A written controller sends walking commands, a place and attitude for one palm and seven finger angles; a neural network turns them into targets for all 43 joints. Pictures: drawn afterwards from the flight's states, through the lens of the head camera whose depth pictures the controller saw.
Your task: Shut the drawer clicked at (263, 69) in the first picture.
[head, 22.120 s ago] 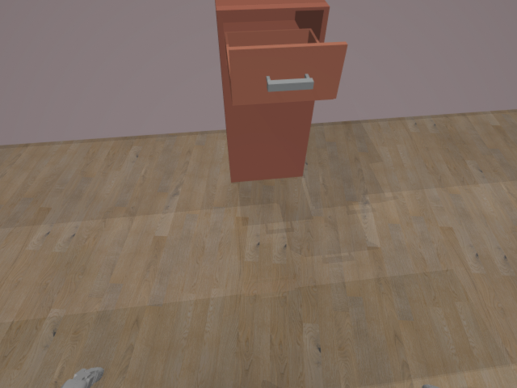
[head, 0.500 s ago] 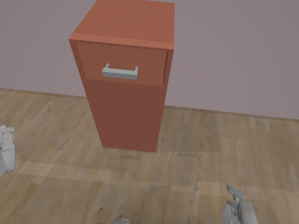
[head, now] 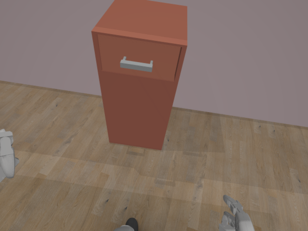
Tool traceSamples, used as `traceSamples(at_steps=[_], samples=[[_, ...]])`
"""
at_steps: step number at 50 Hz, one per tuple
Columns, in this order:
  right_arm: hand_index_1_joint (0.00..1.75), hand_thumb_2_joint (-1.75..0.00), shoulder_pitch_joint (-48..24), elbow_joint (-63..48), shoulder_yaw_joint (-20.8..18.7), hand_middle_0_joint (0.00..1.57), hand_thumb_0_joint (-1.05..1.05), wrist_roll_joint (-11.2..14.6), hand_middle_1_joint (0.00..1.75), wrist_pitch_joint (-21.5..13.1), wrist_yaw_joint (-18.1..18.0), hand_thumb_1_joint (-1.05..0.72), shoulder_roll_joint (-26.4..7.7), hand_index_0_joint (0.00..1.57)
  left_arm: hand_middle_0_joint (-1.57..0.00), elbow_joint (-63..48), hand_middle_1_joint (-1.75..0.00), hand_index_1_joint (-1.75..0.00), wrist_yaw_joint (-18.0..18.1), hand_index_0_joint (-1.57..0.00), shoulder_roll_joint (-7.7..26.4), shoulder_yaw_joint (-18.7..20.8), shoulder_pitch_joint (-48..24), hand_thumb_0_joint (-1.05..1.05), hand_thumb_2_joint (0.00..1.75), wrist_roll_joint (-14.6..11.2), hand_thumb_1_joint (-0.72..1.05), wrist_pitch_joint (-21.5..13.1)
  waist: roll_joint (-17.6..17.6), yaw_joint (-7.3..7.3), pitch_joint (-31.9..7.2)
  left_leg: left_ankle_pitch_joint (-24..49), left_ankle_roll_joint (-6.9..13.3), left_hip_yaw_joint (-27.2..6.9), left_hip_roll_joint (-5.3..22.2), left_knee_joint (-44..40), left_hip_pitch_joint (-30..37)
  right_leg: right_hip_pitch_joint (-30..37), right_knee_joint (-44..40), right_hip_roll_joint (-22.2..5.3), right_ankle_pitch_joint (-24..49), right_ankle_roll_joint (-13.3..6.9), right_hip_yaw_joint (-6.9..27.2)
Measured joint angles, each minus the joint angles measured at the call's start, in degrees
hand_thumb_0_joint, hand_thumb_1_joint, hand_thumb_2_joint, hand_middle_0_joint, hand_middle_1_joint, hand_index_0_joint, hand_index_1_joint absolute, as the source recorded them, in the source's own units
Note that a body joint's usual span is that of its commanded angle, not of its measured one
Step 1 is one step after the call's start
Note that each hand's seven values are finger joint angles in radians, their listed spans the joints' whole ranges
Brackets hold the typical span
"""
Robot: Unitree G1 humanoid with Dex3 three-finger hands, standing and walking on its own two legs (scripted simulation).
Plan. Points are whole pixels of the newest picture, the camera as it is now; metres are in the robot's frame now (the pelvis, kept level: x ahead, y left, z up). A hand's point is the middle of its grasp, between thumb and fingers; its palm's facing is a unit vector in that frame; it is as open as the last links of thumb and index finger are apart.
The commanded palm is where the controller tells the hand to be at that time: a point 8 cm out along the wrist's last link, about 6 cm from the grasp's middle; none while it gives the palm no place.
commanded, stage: stop stepping back and stand still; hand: left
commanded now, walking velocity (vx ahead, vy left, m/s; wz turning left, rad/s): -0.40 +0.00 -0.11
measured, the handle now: (137, 63) +0.77 +0.13 -0.01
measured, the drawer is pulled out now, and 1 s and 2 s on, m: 0.00 0.00 0.00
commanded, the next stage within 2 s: let the arm hang, fingers relaxed in 0.92 s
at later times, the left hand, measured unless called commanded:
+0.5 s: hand out of the picture +0.07 +0.24 +0.19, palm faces +0.29 -0.86 -0.42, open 3.3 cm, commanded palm +0.04 +0.28 +0.19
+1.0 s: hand out of the picture +0.03 +0.28 +0.18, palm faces +0.39 -0.81 -0.43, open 3.2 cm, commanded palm none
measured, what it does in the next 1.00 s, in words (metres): walks backwards: right foot, then left foot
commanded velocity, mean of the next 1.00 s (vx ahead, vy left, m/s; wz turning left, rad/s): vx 0.19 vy -0.02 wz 0.00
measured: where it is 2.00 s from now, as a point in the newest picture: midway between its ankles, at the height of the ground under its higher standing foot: outside the picture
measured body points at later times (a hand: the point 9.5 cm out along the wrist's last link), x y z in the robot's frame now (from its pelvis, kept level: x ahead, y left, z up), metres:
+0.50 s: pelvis -0.12 +0.02 +0.01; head -0.14 +0.06 +0.46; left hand +0.04 +0.29 +0.21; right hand -0.01 -0.24 -0.06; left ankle -0.06 +0.13 -0.66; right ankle -0.12 -0.10 -0.73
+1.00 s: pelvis -0.17 +0.04 +0.00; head -0.19 +0.05 +0.45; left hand +0.00 +0.32 +0.20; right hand -0.06 -0.22 -0.09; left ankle -0.13 +0.14 -0.72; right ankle -0.12 -0.08 -0.73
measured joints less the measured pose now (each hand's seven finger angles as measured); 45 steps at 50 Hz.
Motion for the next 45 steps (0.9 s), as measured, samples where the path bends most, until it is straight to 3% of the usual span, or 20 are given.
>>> traceSamples(at_steps=[3, 4, 7, 8, 10, 12, 16, 18, 19, 21, 23, 27, 29, 33, 35, 38, 39, 41, 43, 45], samples=[[0.3, -0.89, -2.76, -0.14, 1.05, 0.2, 0.01, -0.68, 0.3, -0.78, 0.55, -0.9, 0.81, 0.21, -1.41, -0.82, -1.6, -1.6, -0.4, -1.4, -0.4, -0.85, 0.08, 0.02, 0.9, -0.4, 0.89, -0.27, -2.35, 2.12, 0.57, 2.76, -1.47, 3.19, 0.03, -1.63, -2.09, 6.2, -16.58, -2.58, 3.55, -1.63, 0.47], [0.3, -0.89, -4.05, 0.21, 1.25, 0.2, 0.01, -0.62, 0.3, -0.82, 0.55, -0.9, 0.46, 0.21, -1.41, -0.7, -1.6, -1.6, -0.8, -1.4, -1.12, -2.01, -0.71, 0.02, 0.9, -0.12, 0.89, -0.57, -1.71, 2.68, 1.87, 0.14, -2.15, 2.86, 0.44, 0.99, -3.21, 5.79, -17.43, -2.47, 8.66, -0.58, 0.84], [0.3, -0.89, -3.6, 2.33, 1.86, 0.2, 0.01, -0.41, 0.3, -0.39, -0.25, -0.9, -0.13, 0.21, -1.41, -1.09, -1.6, -1.59, -1.84, -1.41, -1.25, -5.4, -1.68, 0.02, 0.9, 0.68, 0.89, 0.37, -1.14, 2.52, 2.62, -9.71, -3.48, 1.21, -1.05, 11.34, -1.53, 6.29, -14.98, -2.48, 8.59, 2.12, 1.71], [0.3, -0.89, -2.35, 2.38, 2.15, 0.2, 0.01, -0.12, 0.3, -0.18, -0.51, -0.9, -0.13, 0.21, -1.41, -1.87, -1.6, -1.59, -2.1, -1.41, -0.74, -5.34, -1.34, 0.02, 0.9, 0.71, 0.89, 0.88, -1.82, 2.28, 1.59, -10.17, -3.4, 1.36, -1.74, 12.3, 0.89, 6.25, -14.07, -2.92, 7.68, 2.52, 2.18], [0.3, -0.89, -0.57, 1.74, 2.35, 0.2, 0.01, 0.54, 0.3, 0.07, -1.33, -0.9, -0.08, 0.21, -1.41, -2.84, -1.6, -1.59, -2.34, -1.41, 0.33, -4.06, -1.66, 0.02, 0.9, 0.31, 0.89, 1.97, -3.38, 0.41, 0.49, -7.87, -0.14, 1.67, -3.42, 10.25, 3.55, 5.73, -11.26, -4.17, 5.85, 2.99, 2.25], [0.3, -0.89, -0.36, 1.11, 2.41, 0.2, 0.01, 1.01, 0.3, -0.17, -2.05, -0.9, -0.33, 0.21, -1.41, -1.22, -1.6, -1.59, -2.0, -1.41, 0.56, -2.83, -3.57, 0.02, 0.9, 0.03, 0.89, 2.8, -4.31, -0.84, 1.11, -6.42, 1.33, 2.39, -4.36, 8.39, 4.91, 4.43, -7.91, -4.98, 3.84, 2.02, 2.56], [0.3, -0.89, -0.67, -0.54, 2.4, 0.2, 0.01, 0.59, 0.3, -0.05, -1.99, -0.91, -0.89, 0.21, -1.41, 3.91, -1.6, -1.59, -1.02, -1.41, 0.36, -1.43, -4.67, 0.01, 0.9, -0.39, 0.89, 5.41, -3.25, -3.0, 2.24, -4.19, -1.64, 2.45, -4.5, 0.46, 7.65, 0.65, -5.43, -2.79, -0.36, -0.63, 0.3], [0.3, -0.89, -0.2, -2.03, 2.26, 0.2, 0.01, 0.67, 0.3, 0.51, -1.51, -0.91, -1.38, 0.21, -1.41, 3.81, -1.6, -1.59, -1.0, -1.4, 0.87, -1.49, -2.64, 0.02, 0.9, -0.28, 0.89, 6.36, -2.75, -3.81, 2.83, -11.13, -3.15, 2.36, -4.61, 1.59, 6.39, 0.87, -9.81, -1.86, 1.6, -2.45, -1.26], [0.3, -0.89, 0.15, -2.28, 2.03, 0.2, 0.01, 0.78, 0.3, 0.97, -1.27, -0.9, -1.76, 0.21, -1.41, 2.66, -1.6, -1.59, -1.25, -1.4, 1.1, -1.89, -1.05, 0.02, 0.9, -0.2, 0.89, 6.63, -2.83, -3.83, 2.98, -16.12, -3.69, 2.04, -4.93, 8.04, 3.74, 0.54, -10.75, -2.13, 4.93, -2.93, -1.42], [0.3, -0.89, 1.2, -1.16, 1.67, 0.2, 0.01, 0.77, 0.3, 2.17, -0.69, -0.9, -2.41, 0.21, -1.41, -0.86, -1.6, -1.59, -1.87, -1.4, 1.1, -2.41, 2.78, 0.02, 0.9, -0.06, 0.89, 6.64, -4.89, -1.92, 2.03, -19.18, -4.11, 1.78, -6.13, 26.86, -1.75, -0.62, -12.19, -3.94, 13.19, -3.21, -0.7], [0.3, -0.89, 2.56, 0.5, 1.47, 0.2, 0.01, 0.77, 0.3, 3.01, -0.44, -0.9, -2.83, 0.21, -1.41, -3.53, -1.6, -1.59, -2.12, -1.4, 0.65, -2.26, 5.68, 0.02, 0.9, 0.22, 0.89, 5.6, -6.8, 0.04, 0.2, -19.06, -3.67, 1.91, -5.23, 36.39, -2.98, -1.76, -12.59, -5.35, 15.5, -2.37, -0.02], [0.3, -0.89, 4.87, 1.9, 0.78, 0.2, 0.01, 0.68, 0.3, 2.17, -1.91, -0.9, -3.95, 0.21, -1.41, -1.28, -1.6, -1.59, -0.78, -1.41, -1.72, -3.09, 2.59, 0.02, 0.9, 1.25, 0.89, 4.23, -6.58, 1.78, -3.17, -21.35, -2.12, 1.63, -0.25, 23.56, 6.1, -4.75, -10.43, -7.79, 8.2, -1.72, -3.78], [0.3, -0.9, 4.67, 0.83, 0.33, 0.2, 0.01, 0.74, 0.3, 0.46, -2.92, -0.9, -5.83, 0.21, -1.41, 0.9, -1.6, -1.59, 0.42, -1.41, -3.06, -3.77, -1.93, 0.01, 0.9, 1.35, 0.89, 4.42, -3.8, 1.14, -2.59, -23.11, -0.88, -0.46, 1.06, 11.74, 12.74, -7.64, -5.31, -7.57, 5.96, -1.22, -5.09], [0.3, -0.9, 0.81, 1.23, 0.62, 0.2, 0.01, 0.9, 0.3, -0.81, -2.61, -0.91, -2.27, 0.2, -1.41, 6.07, -1.6, -1.6, 1.06, -1.41, -1.71, -2.79, -9.6, 0.02, 0.9, 1.9, 0.89, 5.24, -6.03, -1.84, 2.72, -17.5, -3.87, -0.41, -1.24, 13.41, 12.49, -14.87, 14.03, -6.59, 3.01, 0.19, -0.35], [0.3, -0.9, 1.19, 0.5, 1.57, 0.2, 0.01, 0.77, 0.3, -1.3, -1.1, -0.91, -0.18, 0.2, -1.41, 4.98, -1.6, -1.6, 0.47, -1.41, -0.81, -2.41, -7.94, 0.02, 0.9, 1.88, 0.89, 5.71, -6.02, -3.42, 3.26, -15.96, -4.41, -0.8, -0.97, 11.7, 13.29, -15.19, 13.45, -5.86, 4.24, 0.28, -1.5], [0.3, -0.89, 3.56, -1.42, 2.82, 0.2, 0.01, 0.56, 0.3, -0.95, 0.22, -0.91, 1.38, 0.2, -1.41, 0.38, -1.6, -1.59, -0.14, -1.4, 1.17, -2.17, -1.52, 0.02, 0.9, 1.93, 0.89, 4.67, -4.4, -4.55, 2.82, -17.32, -4.37, -1.43, 0.48, 12.47, 12.45, -10.1, 2.34, -4.8, 4.71, -0.26, -3.91], [0.3, -0.89, 4.55, -2.21, 2.98, 0.2, 0.01, 0.52, 0.3, -0.46, 0.39, -0.9, 1.57, 0.21, -1.41, -1.43, -1.6, -1.59, -0.24, -1.4, 2.61, -1.68, 0.7, 0.02, 0.9, 2.12, 0.89, 4.18, -4.4, -4.55, 2.2, -21.6, -3.7, -1.47, 0.31, 15.76, 10.37, -7.89, -2.62, -4.81, 2.83, -1.25, -3.27], [0.3, -0.89, 3.96, -1.0, 2.56, 0.2, 0.01, 0.73, 0.3, 1.06, 0.48, -0.9, 0.95, 0.21, -1.41, -3.33, -1.6, -1.59, -0.9, -1.4, 3.38, -1.39, 2.67, 0.02, 0.9, 2.07, 0.89, 3.22, -3.8, -3.17, 3.13, -26.59, -2.91, -2.24, -0.68, 28.33, 5.32, -8.74, -4.01, -4.98, 13.29, -2.43, -3.43], [0.3, -0.89, 2.99, 1.94, 1.98, 0.2, 0.01, 0.49, 0.3, 2.45, 0.26, -0.9, -0.32, 0.21, -1.41, -2.74, -1.6, -1.59, -1.84, -1.4, 2.79, -1.43, 2.75, 0.02, 0.9, 1.87, 0.89, 2.56, -2.87, -2.16, 3.89, -24.71, -2.82, -1.8, -1.49, 38.02, 1.92, -8.21, -4.46, -5.19, 16.83, -2.45, -4.18], [0.3, -0.89, 3.22, 3.88, 1.44, 0.2, 0.01, 0.54, 0.3, 3.45, -0.31, -0.9, -1.26, 0.21, -1.41, -0.43, -1.6, -1.59, -1.87, -1.41, 1.6, -1.14, 2.45, 0.01, 0.9, 1.74, 0.89, 2.59, -2.68, -1.05, 2.54, -23.53, -2.66, 0.19, -1.73, 38.83, 1.37, -7.58, -6.29, -5.57, 15.86, -2.45, -4.17]])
